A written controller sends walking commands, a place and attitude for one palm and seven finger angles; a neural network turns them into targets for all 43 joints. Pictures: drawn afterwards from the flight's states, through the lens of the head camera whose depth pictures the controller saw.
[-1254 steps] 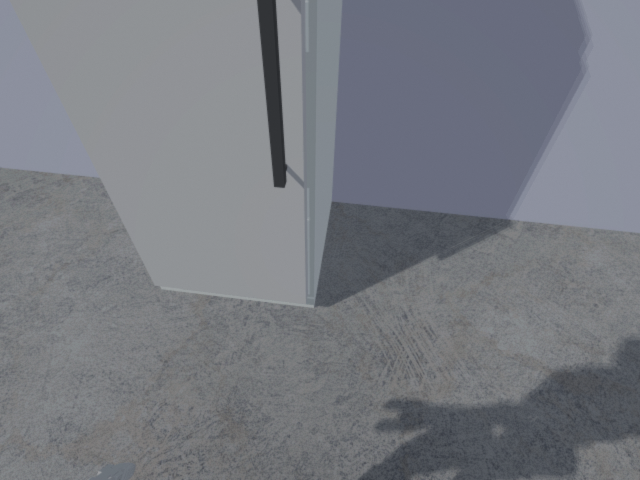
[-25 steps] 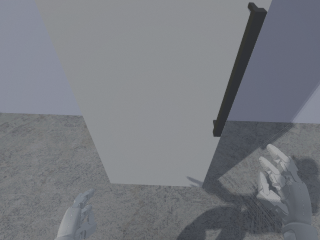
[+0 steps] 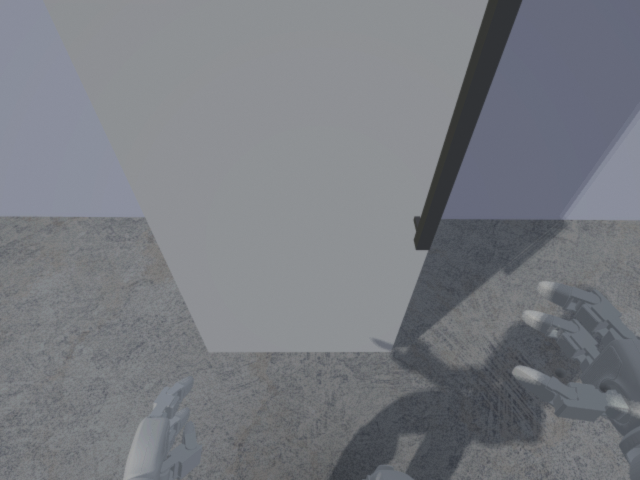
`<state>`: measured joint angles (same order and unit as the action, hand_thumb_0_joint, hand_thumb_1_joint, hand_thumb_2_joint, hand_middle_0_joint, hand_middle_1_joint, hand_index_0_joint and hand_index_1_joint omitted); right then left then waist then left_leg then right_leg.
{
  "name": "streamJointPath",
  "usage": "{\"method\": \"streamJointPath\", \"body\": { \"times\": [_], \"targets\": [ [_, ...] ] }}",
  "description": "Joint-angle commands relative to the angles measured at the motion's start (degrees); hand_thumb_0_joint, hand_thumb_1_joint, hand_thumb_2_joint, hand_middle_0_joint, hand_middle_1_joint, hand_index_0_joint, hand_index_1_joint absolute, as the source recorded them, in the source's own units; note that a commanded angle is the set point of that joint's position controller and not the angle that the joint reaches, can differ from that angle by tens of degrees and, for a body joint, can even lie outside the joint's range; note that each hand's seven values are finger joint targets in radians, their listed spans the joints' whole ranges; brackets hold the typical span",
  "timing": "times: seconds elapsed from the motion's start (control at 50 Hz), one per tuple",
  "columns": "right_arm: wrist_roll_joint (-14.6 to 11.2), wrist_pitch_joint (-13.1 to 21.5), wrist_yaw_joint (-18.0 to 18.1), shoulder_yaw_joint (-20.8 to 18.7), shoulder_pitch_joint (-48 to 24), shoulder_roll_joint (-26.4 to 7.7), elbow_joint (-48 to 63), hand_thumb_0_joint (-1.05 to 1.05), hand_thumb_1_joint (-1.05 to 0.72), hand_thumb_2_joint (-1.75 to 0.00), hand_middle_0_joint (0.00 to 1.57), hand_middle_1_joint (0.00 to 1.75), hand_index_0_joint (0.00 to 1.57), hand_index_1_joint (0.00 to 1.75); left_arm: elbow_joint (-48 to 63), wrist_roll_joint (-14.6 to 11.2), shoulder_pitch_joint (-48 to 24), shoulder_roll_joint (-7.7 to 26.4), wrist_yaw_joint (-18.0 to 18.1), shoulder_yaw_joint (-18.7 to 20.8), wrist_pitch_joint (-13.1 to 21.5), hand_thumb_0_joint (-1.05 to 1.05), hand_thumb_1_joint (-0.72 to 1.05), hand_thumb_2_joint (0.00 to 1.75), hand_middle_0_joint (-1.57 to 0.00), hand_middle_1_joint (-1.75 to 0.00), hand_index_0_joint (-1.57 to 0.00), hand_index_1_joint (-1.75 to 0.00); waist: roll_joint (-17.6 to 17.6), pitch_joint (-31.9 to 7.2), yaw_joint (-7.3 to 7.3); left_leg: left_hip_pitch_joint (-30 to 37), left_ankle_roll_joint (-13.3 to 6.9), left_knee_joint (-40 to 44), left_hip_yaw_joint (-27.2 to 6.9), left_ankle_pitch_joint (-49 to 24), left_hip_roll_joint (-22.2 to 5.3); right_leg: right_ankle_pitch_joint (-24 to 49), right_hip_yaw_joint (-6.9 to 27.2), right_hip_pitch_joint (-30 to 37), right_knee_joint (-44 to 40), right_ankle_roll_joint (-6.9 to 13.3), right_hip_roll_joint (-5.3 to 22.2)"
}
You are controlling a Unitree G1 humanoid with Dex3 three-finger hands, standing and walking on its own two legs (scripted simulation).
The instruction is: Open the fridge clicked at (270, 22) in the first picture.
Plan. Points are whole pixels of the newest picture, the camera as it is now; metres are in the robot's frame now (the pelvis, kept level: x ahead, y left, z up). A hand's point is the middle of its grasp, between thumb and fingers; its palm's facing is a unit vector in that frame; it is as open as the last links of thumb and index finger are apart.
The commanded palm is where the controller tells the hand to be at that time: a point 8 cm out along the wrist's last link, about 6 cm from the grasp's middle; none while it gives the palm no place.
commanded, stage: raise the hand to about handle height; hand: right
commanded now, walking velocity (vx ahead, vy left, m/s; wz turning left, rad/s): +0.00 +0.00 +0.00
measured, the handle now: (449, 140) +0.54 -0.15 +0.15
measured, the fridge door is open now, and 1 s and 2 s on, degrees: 0 0 0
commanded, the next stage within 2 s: move the hooked fingers beside the handle in 1.32 s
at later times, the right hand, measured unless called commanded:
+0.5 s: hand out of the picture +0.25 -0.30 +0.18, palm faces +0.08 +0.99 -0.07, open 13.5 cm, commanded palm +0.22 -0.34 +0.19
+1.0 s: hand out of the picture +0.27 -0.29 +0.23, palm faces +0.03 +1.00 -0.08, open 14.0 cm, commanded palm +0.23 -0.34 +0.24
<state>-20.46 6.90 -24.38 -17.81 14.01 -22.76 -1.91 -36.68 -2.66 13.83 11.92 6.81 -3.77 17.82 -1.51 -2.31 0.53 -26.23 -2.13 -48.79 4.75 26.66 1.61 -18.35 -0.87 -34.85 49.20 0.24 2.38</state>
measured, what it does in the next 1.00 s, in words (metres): stands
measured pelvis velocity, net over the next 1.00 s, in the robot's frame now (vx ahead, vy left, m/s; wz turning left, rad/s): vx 0.00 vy -0.01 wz -0.02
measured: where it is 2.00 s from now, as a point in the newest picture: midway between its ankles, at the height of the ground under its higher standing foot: outside the picture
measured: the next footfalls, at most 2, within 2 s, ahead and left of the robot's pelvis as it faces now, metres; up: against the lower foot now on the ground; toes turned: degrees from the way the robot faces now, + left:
none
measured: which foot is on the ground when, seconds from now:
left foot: down 0.00-1.00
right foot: down 0.00-1.00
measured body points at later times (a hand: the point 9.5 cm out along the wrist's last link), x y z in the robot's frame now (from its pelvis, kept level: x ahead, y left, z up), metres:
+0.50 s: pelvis +0.01 -0.03 +0.03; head -0.01 -0.04 +0.48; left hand +0.22 +0.18 -0.01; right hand +0.24 -0.35 +0.18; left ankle -0.01 +0.09 -0.70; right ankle +0.07 -0.12 -0.70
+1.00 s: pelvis +0.00 -0.01 +0.04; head -0.03 +0.00 +0.49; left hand +0.20 +0.21 -0.02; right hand +0.27 -0.34 +0.23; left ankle -0.01 +0.09 -0.70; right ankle +0.07 -0.12 -0.70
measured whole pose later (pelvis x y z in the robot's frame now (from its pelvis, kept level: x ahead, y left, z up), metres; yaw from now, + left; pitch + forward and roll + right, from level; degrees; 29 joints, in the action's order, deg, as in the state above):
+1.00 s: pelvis +0.00 -0.01 +0.04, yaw -1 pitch -4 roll +1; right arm -19.7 -16.2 -25.6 -23.8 -8.9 -29.9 -5.9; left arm -37.1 -5.8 10.5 15.8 7.3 -5.5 12.1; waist -2.7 -0.3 3.4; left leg -6.4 -1.0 -27.1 4.3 16.4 0.6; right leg -8.8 -1.5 -14.9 27.9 1.4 0.4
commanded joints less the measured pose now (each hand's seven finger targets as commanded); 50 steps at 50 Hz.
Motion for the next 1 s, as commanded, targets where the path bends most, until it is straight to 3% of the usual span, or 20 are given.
{"method": "streamJointPath", "body": {
  "times": [0.0,0.04,0.08,0.1,0.16,0.24,0.3,0.36,0.44,0.52,0.54,0.62,0.66,0.68,0.7,0.76,0.82,0.86,0.92,0.98],
  "targets": [
    [-5.16,2.54,3.75,-13.0,0.42,-9.34,13.64,0.0,0.03,-0.5,0.27,0.9,0.27,0.9,10.2,-0.16,-6.41,9.11,0.3,4.29,4.52,0.0,0.9,0.9,-0.2,-0.3,-0.2,-0.3,3.54,-11.8,4.1,4.31,4.43,13.63,-8.26,-16.59,-3.02,9.25,3.93,12.52,-7.8,0.26,-1.51],
    [-4.64,4.13,3.95,-10.16,-0.52,-7.03,14.2,0.0,0.08,-0.48,0.27,0.93,0.27,0.93,9.34,-0.16,-5.18,9.65,-0.33,4.54,5.11,0.0,0.9,0.9,-0.2,-0.3,-0.2,-0.3,2.63,-9.19,2.75,2.42,4.39,13.21,-6.97,-19.14,-2.15,10.06,3.8,14.15,-9.0,0.21,-1.38],
    [-3.29,4.3,3.28,-6.81,-3.25,-6.05,12.61,0.0,0.13,-0.46,0.27,0.96,0.27,0.96,8.6,-0.27,-4.51,10.44,-0.54,4.67,5.36,0.0,0.9,0.9,-0.2,-0.3,-0.2,-0.3,2.65,-4.94,1.18,-0.41,3.92,13.77,-5.46,-15.42,-0.99,8.26,3.69,14.37,-10.43,0.54,-1.38],
    [-2.78,4.22,2.89,-6.15,-4.75,-6.18,13.27,0.0,0.15,-0.45,0.27,0.98,0.27,0.98,8.58,-0.32,-4.57,10.82,-0.42,4.86,5.59,0.0,0.9,0.9,-0.2,-0.3,-0.2,-0.3,1.57,-5.15,1.39,0.21,4.05,14.07,-6.33,-15.33,-1.09,8.74,3.52,15.04,-10.15,0.72,-1.45],
    [-1.74,2.76,1.88,-5.57,-9.48,-8.8,15.99,0.0,0.22,-0.42,0.28,1.02,0.28,1.02,8.49,-0.62,-4.89,11.28,0.23,4.94,5.59,0.0,0.9,0.9,-0.2,-0.3,-0.2,-0.3,-1.82,-7.22,1.54,1.06,2.81,14.77,-3.94,-12.27,-0.31,7.67,3.6,18.48,-12.97,0.97,-1.53],
    [-0.97,2.03,3.41,-8.61,-12.79,-12.55,22.39,0.0,0.31,-0.38,0.29,1.08,0.29,1.08,8.46,-0.4,-5.62,11.02,0.97,4.49,5.55,0.0,0.9,0.9,-0.2,-0.3,-0.2,-0.3,-5.1,-11.86,2.51,4.33,1.46,15.02,-1.73,-14.18,0.19,10.61,4.49,24.34,-15.62,0.79,-1.28],
    [-0.85,1.16,4.91,-11.88,-13.78,-15.18,21.87,0.0,0.38,-0.35,0.29,1.12,0.29,1.12,7.66,-0.29,-5.93,11.08,1.11,4.09,4.84,0.0,0.9,0.9,-0.2,-0.3,-0.2,-0.3,-5.45,-11.3,3.36,6.62,0.97,16.19,-0.89,-15.08,0.61,11.95,4.95,25.59,-17.44,0.29,-1.03],
    [-1.08,-1.67,4.81,-9.48,-16.5,-12.58,20.07,0.0,0.45,-0.32,0.3,1.17,0.3,1.17,7.9,-0.76,-7.22,10.49,0.84,3.22,4.23,0.0,0.9,0.9,-0.2,-0.3,-0.2,-0.3,-7.85,-7.63,3.27,6.67,0.89,17.54,0.07,-14.36,0.75,10.84,5.92,26.43,-20.22,-0.63,-0.63],
    [-1.19,-8.34,2.9,-7.87,-21.11,-12.54,12.59,0.0,0.5,-0.3,0.3,1.2,0.3,1.2,7.55,-1.61,-8.15,10.63,1.2,2.45,2.77,0.0,0.9,0.9,-0.2,-0.3,-0.2,-0.3,-4.14,-2.52,2.89,7.15,1.17,21.1,-0.29,-11.57,0.81,5.1,5.91,24.91,-23.22,-0.2,-0.76],
    [-0.55,-12.5,1.42,-7.47,-30.5,-15.15,14.69,0.0,0.5,-0.3,0.3,1.2,0.3,1.2,8.55,-1.91,-10.03,10.41,1.59,1.73,1.54,0.0,0.9,0.9,-0.2,-0.3,-0.2,-0.3,-4.93,-6.15,2.71,9.03,1.01,23.01,-1.09,-11.11,0.52,3.95,6.33,28.38,-24.84,0.1,-0.99],
    [-0.43,-12.92,1.37,-7.16,-31.65,-14.99,15.0,0.0,0.5,-0.3,0.3,1.2,0.3,1.2,8.73,-1.88,-10.41,10.23,1.69,1.45,1.27,0.0,0.9,0.9,-0.2,-0.3,-0.2,-0.3,-5.25,-6.57,2.55,9.23,0.94,23.2,-0.98,-11.18,0.7,4.01,6.53,29.57,-25.05,0.1,-0.99],
    [-0.44,-12.81,1.64,-10.98,-37.35,-19.78,16.92,0.0,0.5,-0.3,0.3,1.2,0.3,1.2,8.64,-1.53,-11.67,10.11,1.88,0.81,0.63,0.0,0.9,0.9,-0.2,-0.3,-0.2,-0.3,-5.47,-9.3,2.95,10.98,0.64,24.95,-1.24,-11.01,0.52,4.37,6.6,31.98,-26.11,0.25,-1.11],
    [-0.75,-13.11,1.29,-11.7,-37.06,-19.79,13.07,0.0,0.5,-0.3,0.3,1.2,0.3,1.2,7.98,-1.59,-11.76,9.99,1.87,0.52,0.18,0.0,0.9,0.9,-0.2,-0.3,-0.2,-0.3,-3.48,-7.29,2.85,11.04,0.64,25.78,-0.98,-10.82,0.77,4.2,6.59,31.53,-26.74,0.32,-1.18],
    [-0.63,-13.58,1.06,-12.0,-37.8,-20.34,11.94,0.0,0.5,-0.3,0.3,1.2,0.3,1.2,7.86,-1.7,-12.1,10.08,1.81,0.53,-0.05,0.0,0.9,0.9,-0.2,-0.3,-0.2,-0.3,-4.45,-6.27,3.01,10.83,0.65,26.23,-1.13,-10.15,0.7,3.32,6.35,31.04,-27.11,0.34,-1.27],
    [-0.44,-14.38,1.01,-13.26,-37.53,-22.17,9.77,0.0,0.5,-0.3,0.3,1.2,0.3,1.2,7.53,-1.79,-11.97,10.35,1.79,0.63,-0.38,0.0,0.9,0.9,-0.2,-0.3,-0.2,-0.3,-3.14,-6.19,3.29,11.67,0.54,27.1,-1.78,-9.99,0.48,3.69,5.69,30.38,-26.73,0.64,-1.48],
    [-0.04,-17.47,0.06,-10.66,-41.06,-20.78,6.9,0.0,0.5,-0.3,0.3,1.2,0.3,1.2,7.87,-2.46,-13.07,10.15,1.56,0.29,-1.09,0.0,0.9,0.9,-0.2,-0.3,-0.2,-0.3,-4.9,-3.55,2.94,10.97,0.7,27.99,-1.96,-8.94,0.16,2.53,5.4,29.35,-27.63,0.53,-1.79],
    [0.49,-20.04,-0.61,-9.04,-43.16,-20.77,5.61,0.0,0.5,-0.3,0.3,1.2,0.3,1.2,8.55,-2.77,-13.71,10.15,1.5,0.35,-1.57,0.0,0.9,0.9,-0.2,-0.3,-0.2,-0.3,-6.61,-3.53,2.74,11.02,0.7,28.89,-3.26,-7.48,-0.49,1.19,4.87,29.0,-27.44,0.64,-2.22],
    [0.28,-20.79,-1.2,-7.85,-40.28,-18.97,4.5,0.0,0.5,-0.3,0.3,1.2,0.3,1.2,9.12,-3.06,-13.27,10.36,1.16,0.48,-1.86,0.0,0.9,0.9,-0.2,-0.3,-0.2,-0.3,-3.24,-3.46,2.65,10.8,0.95,28.8,-2.8,-7.79,-0.1,1.44,5.14,28.99,-27.34,0.72,-2.25],
    [-0.57,-19.89,-1.43,-10.98,-39.29,-21.69,8.16,0.0,0.5,-0.3,0.3,1.2,0.3,1.2,9.84,-2.93,-13.75,10.6,0.82,1.04,-1.86,0.0,0.9,0.9,-0.2,-0.3,-0.2,-0.3,-1.43,-7.32,3.24,12.27,1.06,28.87,-4.32,-9.52,-0.96,5.77,4.37,29.75,-25.45,1.07,-2.22],
    [-1.34,-18.09,-0.95,-13.96,-38.52,-23.16,9.19,0.0,0.5,-0.3,0.3,1.2,0.3,1.2,9.83,-2.67,-13.67,10.59,0.61,1.36,-1.83,0.0,0.9,0.9,-0.2,-0.3,-0.2,-0.3,-0.74,-7.77,3.42,12.29,1.31,28.58,-5.0,-11.05,-1.07,8.16,3.63,30.02,-24.16,1.19,-2.15]
  ]
}}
